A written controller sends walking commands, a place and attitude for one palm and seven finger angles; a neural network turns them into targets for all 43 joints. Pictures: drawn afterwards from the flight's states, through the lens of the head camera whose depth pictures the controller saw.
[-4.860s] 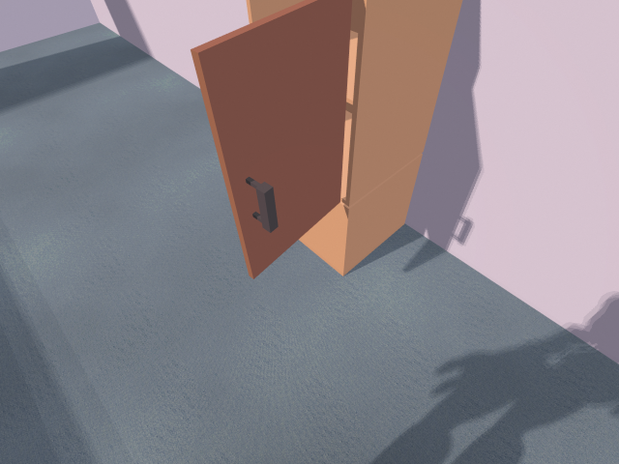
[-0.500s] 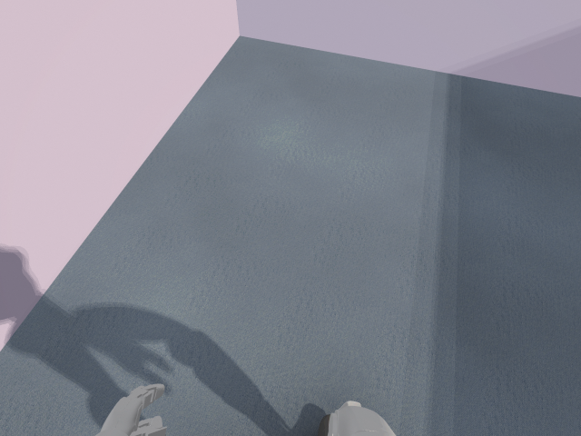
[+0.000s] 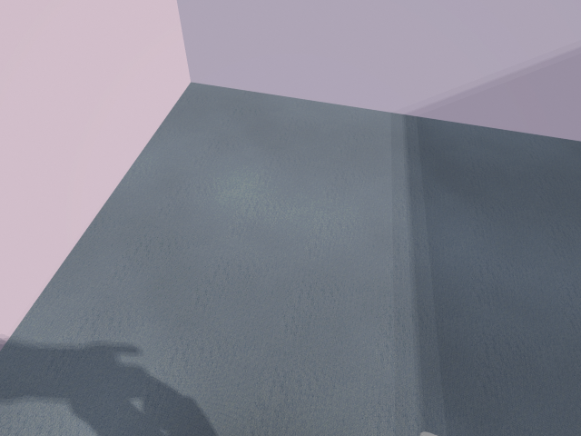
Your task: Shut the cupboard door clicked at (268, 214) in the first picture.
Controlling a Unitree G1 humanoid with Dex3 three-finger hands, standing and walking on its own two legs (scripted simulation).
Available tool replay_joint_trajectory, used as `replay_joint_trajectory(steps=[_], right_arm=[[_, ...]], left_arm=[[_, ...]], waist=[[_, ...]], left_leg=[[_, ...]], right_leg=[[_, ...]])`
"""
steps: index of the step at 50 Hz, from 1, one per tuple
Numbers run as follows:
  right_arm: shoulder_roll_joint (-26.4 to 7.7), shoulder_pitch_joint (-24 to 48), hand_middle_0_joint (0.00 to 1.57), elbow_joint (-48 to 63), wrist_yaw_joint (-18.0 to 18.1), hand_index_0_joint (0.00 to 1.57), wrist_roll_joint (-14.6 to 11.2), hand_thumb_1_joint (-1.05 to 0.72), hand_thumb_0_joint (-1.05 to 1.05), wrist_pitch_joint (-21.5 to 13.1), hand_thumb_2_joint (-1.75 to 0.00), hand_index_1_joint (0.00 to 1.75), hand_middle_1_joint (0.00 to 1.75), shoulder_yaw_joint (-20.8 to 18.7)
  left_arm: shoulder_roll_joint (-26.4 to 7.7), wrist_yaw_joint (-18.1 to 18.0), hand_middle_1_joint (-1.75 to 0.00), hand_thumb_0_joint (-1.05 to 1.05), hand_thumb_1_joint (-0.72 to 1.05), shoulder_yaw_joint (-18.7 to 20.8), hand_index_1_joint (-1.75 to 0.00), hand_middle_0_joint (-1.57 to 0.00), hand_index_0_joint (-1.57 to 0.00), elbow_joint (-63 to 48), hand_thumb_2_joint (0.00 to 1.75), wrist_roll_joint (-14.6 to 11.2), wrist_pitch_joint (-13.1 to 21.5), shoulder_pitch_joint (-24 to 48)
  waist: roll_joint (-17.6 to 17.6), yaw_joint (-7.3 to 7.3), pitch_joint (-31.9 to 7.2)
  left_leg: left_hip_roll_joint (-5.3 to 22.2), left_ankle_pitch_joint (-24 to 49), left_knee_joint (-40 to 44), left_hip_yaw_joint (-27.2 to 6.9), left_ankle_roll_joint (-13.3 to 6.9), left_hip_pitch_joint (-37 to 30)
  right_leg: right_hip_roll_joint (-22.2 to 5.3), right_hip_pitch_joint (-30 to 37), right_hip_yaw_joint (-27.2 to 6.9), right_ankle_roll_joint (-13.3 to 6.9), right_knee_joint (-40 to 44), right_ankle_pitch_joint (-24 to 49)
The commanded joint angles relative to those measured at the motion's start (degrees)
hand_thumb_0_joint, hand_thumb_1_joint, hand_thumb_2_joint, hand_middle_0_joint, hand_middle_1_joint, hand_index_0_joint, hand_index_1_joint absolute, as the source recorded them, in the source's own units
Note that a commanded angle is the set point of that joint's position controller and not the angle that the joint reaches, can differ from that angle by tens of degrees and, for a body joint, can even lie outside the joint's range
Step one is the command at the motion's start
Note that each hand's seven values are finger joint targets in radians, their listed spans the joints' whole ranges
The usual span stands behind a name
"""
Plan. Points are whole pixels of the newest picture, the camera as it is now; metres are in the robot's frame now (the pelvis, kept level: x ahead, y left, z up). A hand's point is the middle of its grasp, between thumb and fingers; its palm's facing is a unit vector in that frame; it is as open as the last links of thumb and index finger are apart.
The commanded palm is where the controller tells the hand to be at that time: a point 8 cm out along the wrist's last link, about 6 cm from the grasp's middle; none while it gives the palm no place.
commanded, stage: walk around to get in front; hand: left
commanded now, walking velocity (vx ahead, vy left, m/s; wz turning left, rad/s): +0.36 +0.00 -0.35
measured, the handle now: out of the picture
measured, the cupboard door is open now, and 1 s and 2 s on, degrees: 96 96 96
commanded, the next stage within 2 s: walk to a spot facing it in 0.12 s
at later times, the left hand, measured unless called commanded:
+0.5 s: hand (235, 335) +0.30 +0.12 -0.16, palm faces +0.02 -0.99 -0.17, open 7.2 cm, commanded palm none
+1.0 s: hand (233, 340) +0.29 +0.12 -0.14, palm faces +0.34 -0.89 -0.31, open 7.4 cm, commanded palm none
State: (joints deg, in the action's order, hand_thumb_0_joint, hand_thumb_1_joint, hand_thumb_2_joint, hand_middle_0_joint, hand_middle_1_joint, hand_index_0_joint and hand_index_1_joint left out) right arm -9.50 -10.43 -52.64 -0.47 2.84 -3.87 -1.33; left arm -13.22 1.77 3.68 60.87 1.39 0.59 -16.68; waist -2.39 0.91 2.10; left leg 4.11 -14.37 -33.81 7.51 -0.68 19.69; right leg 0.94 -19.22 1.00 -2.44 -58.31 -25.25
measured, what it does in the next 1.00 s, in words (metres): walks ahead, turning left: right foot, then left foot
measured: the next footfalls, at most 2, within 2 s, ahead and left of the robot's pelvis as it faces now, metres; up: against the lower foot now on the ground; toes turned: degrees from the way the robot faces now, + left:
right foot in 0.26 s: +0.22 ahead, -0.16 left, +0.00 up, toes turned -12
left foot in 0.58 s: +0.32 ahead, +0.06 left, +0.00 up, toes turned +14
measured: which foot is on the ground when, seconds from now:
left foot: down 0.00-0.26, up 0.28-0.56, down 0.58-0.90, up 0.92-1.00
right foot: up 0.00-0.24, down 0.26-0.58, up 0.60-0.88, down 0.90-1.00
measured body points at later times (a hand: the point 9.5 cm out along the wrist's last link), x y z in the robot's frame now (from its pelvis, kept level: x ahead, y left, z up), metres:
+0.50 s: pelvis +0.20 -0.06 +0.01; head +0.23 -0.05 +0.46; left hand +0.30 +0.17 -0.14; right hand +0.19 -0.29 -0.14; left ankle +0.23 +0.06 -0.70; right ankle +0.19 -0.15 -0.73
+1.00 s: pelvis +0.27 -0.12 +0.00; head +0.32 -0.12 +0.45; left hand +0.27 +0.16 -0.12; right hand +0.45 -0.35 -0.15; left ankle +0.24 +0.02 -0.67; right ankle +0.30 -0.23 -0.73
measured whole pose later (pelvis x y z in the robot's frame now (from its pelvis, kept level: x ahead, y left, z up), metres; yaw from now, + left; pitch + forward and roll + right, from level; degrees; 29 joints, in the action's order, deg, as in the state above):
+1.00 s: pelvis +0.27 -0.12 +0.00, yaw +21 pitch +1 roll +1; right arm -16.2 -8.8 -52.5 -1.1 1.5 4.9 -5.2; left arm -12.7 -0.9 2.9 50.8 1.6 -0.9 -9.6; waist 1.7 -0.6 4.7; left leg 0.5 -26.7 -59.2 -0.3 2.5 30.3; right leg -4.7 -15.8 6.1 0.0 -34.8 -19.4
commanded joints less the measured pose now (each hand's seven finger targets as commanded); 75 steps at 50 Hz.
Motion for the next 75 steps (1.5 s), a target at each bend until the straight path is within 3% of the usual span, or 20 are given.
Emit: replay_joint_trajectory(steps=[1, 11, 13, 14, 19, 26, 28, 29, 30, 35, 42, 43, 45, 50, 58, 60, 61, 62, 73, 75], right_arm=[[-9.76, -11.25, 0.2, -2.16, 1.72, 0.2, -0.51, -0.9, 0.0, -0.93, -0.9, 0.3, 0.3, -2.57], [-11.12, -9.26, 0.2, -4.49, 1.15, 0.2, -1.05, -0.9, 0.0, 0.85, -0.9, 0.3, 0.3, -2.74], [-4.85, -7.78, 0.2, -2.49, 0.57, 0.2, -2.59, -0.9, 0.0, 0.75, -0.9, 0.3, 0.3, -1.23], [-6.78, -5.69, 0.2, -1.61, 0.84, 0.2, -2.56, -0.9, 0.0, 1.36, -0.9, 0.3, 0.3, -1.74], [-2.66, -8.93, 0.2, -6.31, 0.91, 0.2, -1.89, -0.9, 0.0, 3.25, -0.9, 0.3, 0.3, -1.14], [-2.83, -8.39, 0.2, -4.39, -0.21, 0.2, -1.52, -0.9, 0.0, 4.0, -0.9, 0.3, 0.3, -1.25], [-10.17, -13.97, 0.2, -4.05, 0.09, 0.2, -0.92, -0.9, 0.0, 3.61, -0.9, 0.3, 0.3, -3.05], [-14.63, -15.77, 0.2, -3.69, 0.8, 0.2, -0.74, -0.9, 0.0, 3.81, -0.9, 0.3, 0.3, -4.1], [-15.21, -15.15, 0.2, -3.53, 1.58, 0.2, -0.8, -0.9, 0.0, 4.18, -0.9, 0.3, 0.3, -4.21], [-13.13, -6.02, 0.2, 0.14, 2.19, 0.2, -1.0, -0.9, 0.0, 3.51, -0.9, 0.3, 0.3, -3.78], [-15.85, 1.99, 0.2, 3.97, 0.96, 0.2, -1.18, -0.9, 0.0, 5.72, -0.9, 0.3, 0.3, -5.53], [-15.01, 3.62, 0.2, 4.98, 0.77, 0.2, -1.51, -0.9, 0.0, 6.0, -0.9, 0.3, 0.3, -5.57], [-9.43, 6.19, 0.2, 8.34, -0.15, 0.2, -1.99, -0.9, 0.0, 6.08, -0.9, 0.3, 0.3, -4.69], [-8.6, 4.93, 0.2, 5.91, -1.02, 0.2, -1.9, -0.9, 0.0, 7.08, -0.9, 0.3, 0.3, -4.07], [-8.33, 6.41, 0.2, 6.93, -1.16, 0.2, -2.21, -0.9, 0.0, 6.22, -0.9, 0.3, 0.3, -2.65], [-13.15, -0.58, 0.2, 5.43, -0.83, 0.2, -1.74, -0.9, 0.0, 5.49, -0.9, 0.3, 0.3, -3.89], [-19.75, -4.58, 0.2, 5.0, -0.46, 0.2, -1.28, -0.9, 0.0, 5.19, -0.9, 0.3, 0.3, -5.68], [-21.54, -7.82, 0.2, 3.85, -0.27, 0.2, -1.76, -0.9, 0.0, 5.84, -0.9, 0.3, 0.3, -5.8], [-17.23, 7.07, 0.2, 6.87, 0.63, 0.2, -1.34, -0.9, 0.0, 6.35, -0.9, 0.3, 0.3, -5.57], [-11.72, 6.83, 0.2, 8.54, 0.1, 0.2, -2.26, -0.9, 0.0, 6.53, -0.9, 0.3, 0.3, -5.01]], left_arm=[[-1.53, 0.89, -0.3, 0.0, 0.9, 0.88, -0.3, -0.2, -0.2, -7.41, 0.9, 0.41, 1.89, 6.99], [-2.43, 1.29, -0.3, 0.0, 0.9, 1.03, -0.3, -0.2, -0.2, -5.55, 0.9, 0.54, 1.07, 3.16], [-13.11, -0.59, -0.3, 0.0, 0.9, 3.41, -0.3, -0.2, -0.2, -0.65, 0.9, 0.4, 2.46, -12.83], [-13.82, -1.12, -0.3, 0.0, 0.9, 2.94, -0.3, -0.2, -0.2, -0.96, 0.9, -0.73, 2.04, -11.89], [-4.57, -2.63, -0.3, 0.0, 0.9, 0.29, -0.3, -0.2, -0.2, -4.61, 0.9, -0.05, 2.73, 4.43], [-5.8, -2.92, -0.3, 0.0, 0.9, 1.3, -0.3, -0.2, -0.2, -5.29, 0.9, -0.71, 1.52, 6.33], [-3.64, -2.95, -0.3, 0.0, 0.9, 1.11, -0.3, -0.2, -0.2, -7.11, 0.9, -1.1, 0.52, 5.35], [-2.34, -3.24, -0.3, 0.0, 0.9, 0.44, -0.3, -0.2, -0.2, -9.24, 0.9, -1.53, -0.16, 7.09], [-3.27, -3.2, -0.3, 0.0, 0.9, 0.57, -0.3, -0.2, -0.2, -11.07, 0.9, -0.75, -0.95, 10.29], [-2.3, -2.49, -0.3, 0.0, 0.9, 0.95, -0.3, -0.2, -0.2, -10.6, 0.9, -0.79, -1.42, 10.64], [-3.9, -2.25, -0.3, 0.0, 0.9, 1.31, -0.3, -0.2, -0.2, -11.34, 0.9, -0.64, -1.89, 4.7], [-5.31, -2.45, -0.3, 0.0, 0.9, 1.83, -0.3, -0.2, -0.2, -11.05, 0.9, -0.57, -1.51, 1.67], [-14.56, -3.15, -0.3, 0.0, 0.9, 3.22, -0.3, -0.2, -0.2, -12.36, 0.9, 0.66, -0.92, 0.72], [-8.16, -3.41, -0.3, 0.0, 0.9, 1.1, -0.3, -0.2, -0.2, -14.25, 0.9, 0.18, 0.02, 6.79], [-12.27, -3.11, -0.3, 0.0, 0.9, 2.17, -0.3, -0.2, -0.2, -11.56, 0.9, -0.04, 0.05, 1.21], [-11.62, -2.77, -0.3, 0.0, 0.9, 2.16, -0.3, -0.2, -0.2, -12.72, 0.9, -0.87, -0.08, 3.38], [-7.64, -2.33, -0.3, 0.0, 0.9, 1.23, -0.3, -0.2, -0.2, -15.09, 0.9, -1.21, -0.43, 4.28], [-7.78, -2.83, -0.3, 0.0, 0.9, 0.38, -0.3, -0.2, -0.2, -17.23, 0.9, -0.57, -1.2, 8.65], [-6.05, -2.02, -0.3, 0.0, 0.9, 1.55, -0.3, -0.2, -0.2, -13.41, 0.9, -0.54, -1.99, 1.96], [-12.6, -2.87, -0.3, 0.0, 0.9, 3.08, -0.3, -0.2, -0.2, -13.42, 0.9, 0.48, -0.78, -1.81]], waist=[[8.98, -2.97, -0.01], [6.83, 1.44, -1.95], [-18.0, 7.79, -9.87], [-10.96, 7.38, -8.2], [-4.92, -1.51, -2.85], [-3.4, -2.2, -3.8], [14.51, -4.75, -7.87], [23.14, -6.4, -7.78], [15.4, -6.32, -7.22], [10.2, -2.64, -8.04], [11.08, -0.25, -5.34], [8.0, 1.34, -5.64], [-18.03, 3.38, -3.0], [-10.94, -1.38, -1.54], [-8.99, 0.33, -6.07], [-0.71, -4.0, -10.72], [17.49, -6.26, -12.12], [13.83, -7.23, -10.04], [11.11, 0.78, -3.77], [-8.39, 2.96, -3.95]], left_leg=[[17.91, 0.94, 22.89, -16.54, -5.87, -14.58], [10.71, 11.68, 6.43, 3.39, -1.37, -6.4], [-1.0, -18.31, -23.65, 6.33, 3.11, 15.6], [0.82, -23.85, -31.05, -2.52, 2.57, 16.75], [4.17, -10.1, -24.03, -4.62, 3.41, 7.54], [0.49, 4.19, 0.01, 1.58, 3.23, -0.61], [10.09, 30.08, 6.84, -14.6, -3.11, -12.73], [21.02, 40.28, 11.73, -29.52, -10.98, -14.08], [21.68, 29.78, 13.38, -32.06, -12.93, -12.22], [13.4, 30.11, 11.19, -20.0, -8.48, -11.11], [7.57, 5.74, 11.31, -20.88, -5.39, 1.93], [4.86, 0.79, 7.81, -19.51, -3.35, 6.45], [-6.47, -19.9, -19.18, -5.94, 3.7, 18.17], [-1.38, -12.43, -29.45, -5.57, 4.74, 13.45], [-4.39, -5.9, -0.43, 0.36, 3.25, 0.35], [0.54, 13.76, 9.01, -4.76, 0.14, -17.34], [17.13, 37.35, 9.22, -26.48, -8.98, -27.77], [21.84, 41.74, 9.02, -27.88, -13.66, -24.5], [5.87, 4.66, 9.17, -21.8, -5.29, 3.04], [-4.62, -10.84, -8.32, -12.43, 1.34, 16.45]], right_leg=[[-6.98, -20.07, -2.5, 1.55, -9.12, 6.69], [-1.23, 11.4, 8.29, 0.89, 27.07, 14.38], [-24.51, 34.1, -22.16, -8.8, 38.46, 20.95], [-27.98, 28.38, -23.69, -12.26, 42.52, 20.96], [-21.99, 9.13, 0.06, -6.71, 42.09, 36.73], [-18.78, 12.18, 9.74, -1.7, 31.04, 36.9], [-11.78, 0.98, 12.48, 4.17, 14.34, 15.92], [-5.13, -6.95, 9.18, 6.17, 0.93, -15.73], [-4.65, -9.91, 2.27, 5.58, -6.69, -14.92], [-5.55, -11.24, -0.69, 6.83, -3.82, -2.62], [-1.13, 6.46, 3.26, 5.85, 22.34, 4.82], [-2.5, 12.72, 2.66, 5.51, 31.24, 8.91], [-28.31, 12.36, -22.84, -4.95, 47.94, 4.35], [-19.78, 9.77, -1.38, -4.23, 37.42, 36.9], [-20.62, 17.59, 4.14, -1.79, 27.42, 50.09], [-18.52, 6.49, 8.4, 3.0, 14.28, 40.49], [-9.54, -11.56, 9.83, 7.67, 0.71, -0.47], [-8.06, -15.28, 3.31, 7.19, -5.99, -12.68], [-1.42, 8.16, 3.43, 6.19, 22.55, 6.01], [-17.14, 18.23, -14.07, 1.33, 41.63, 5.0]])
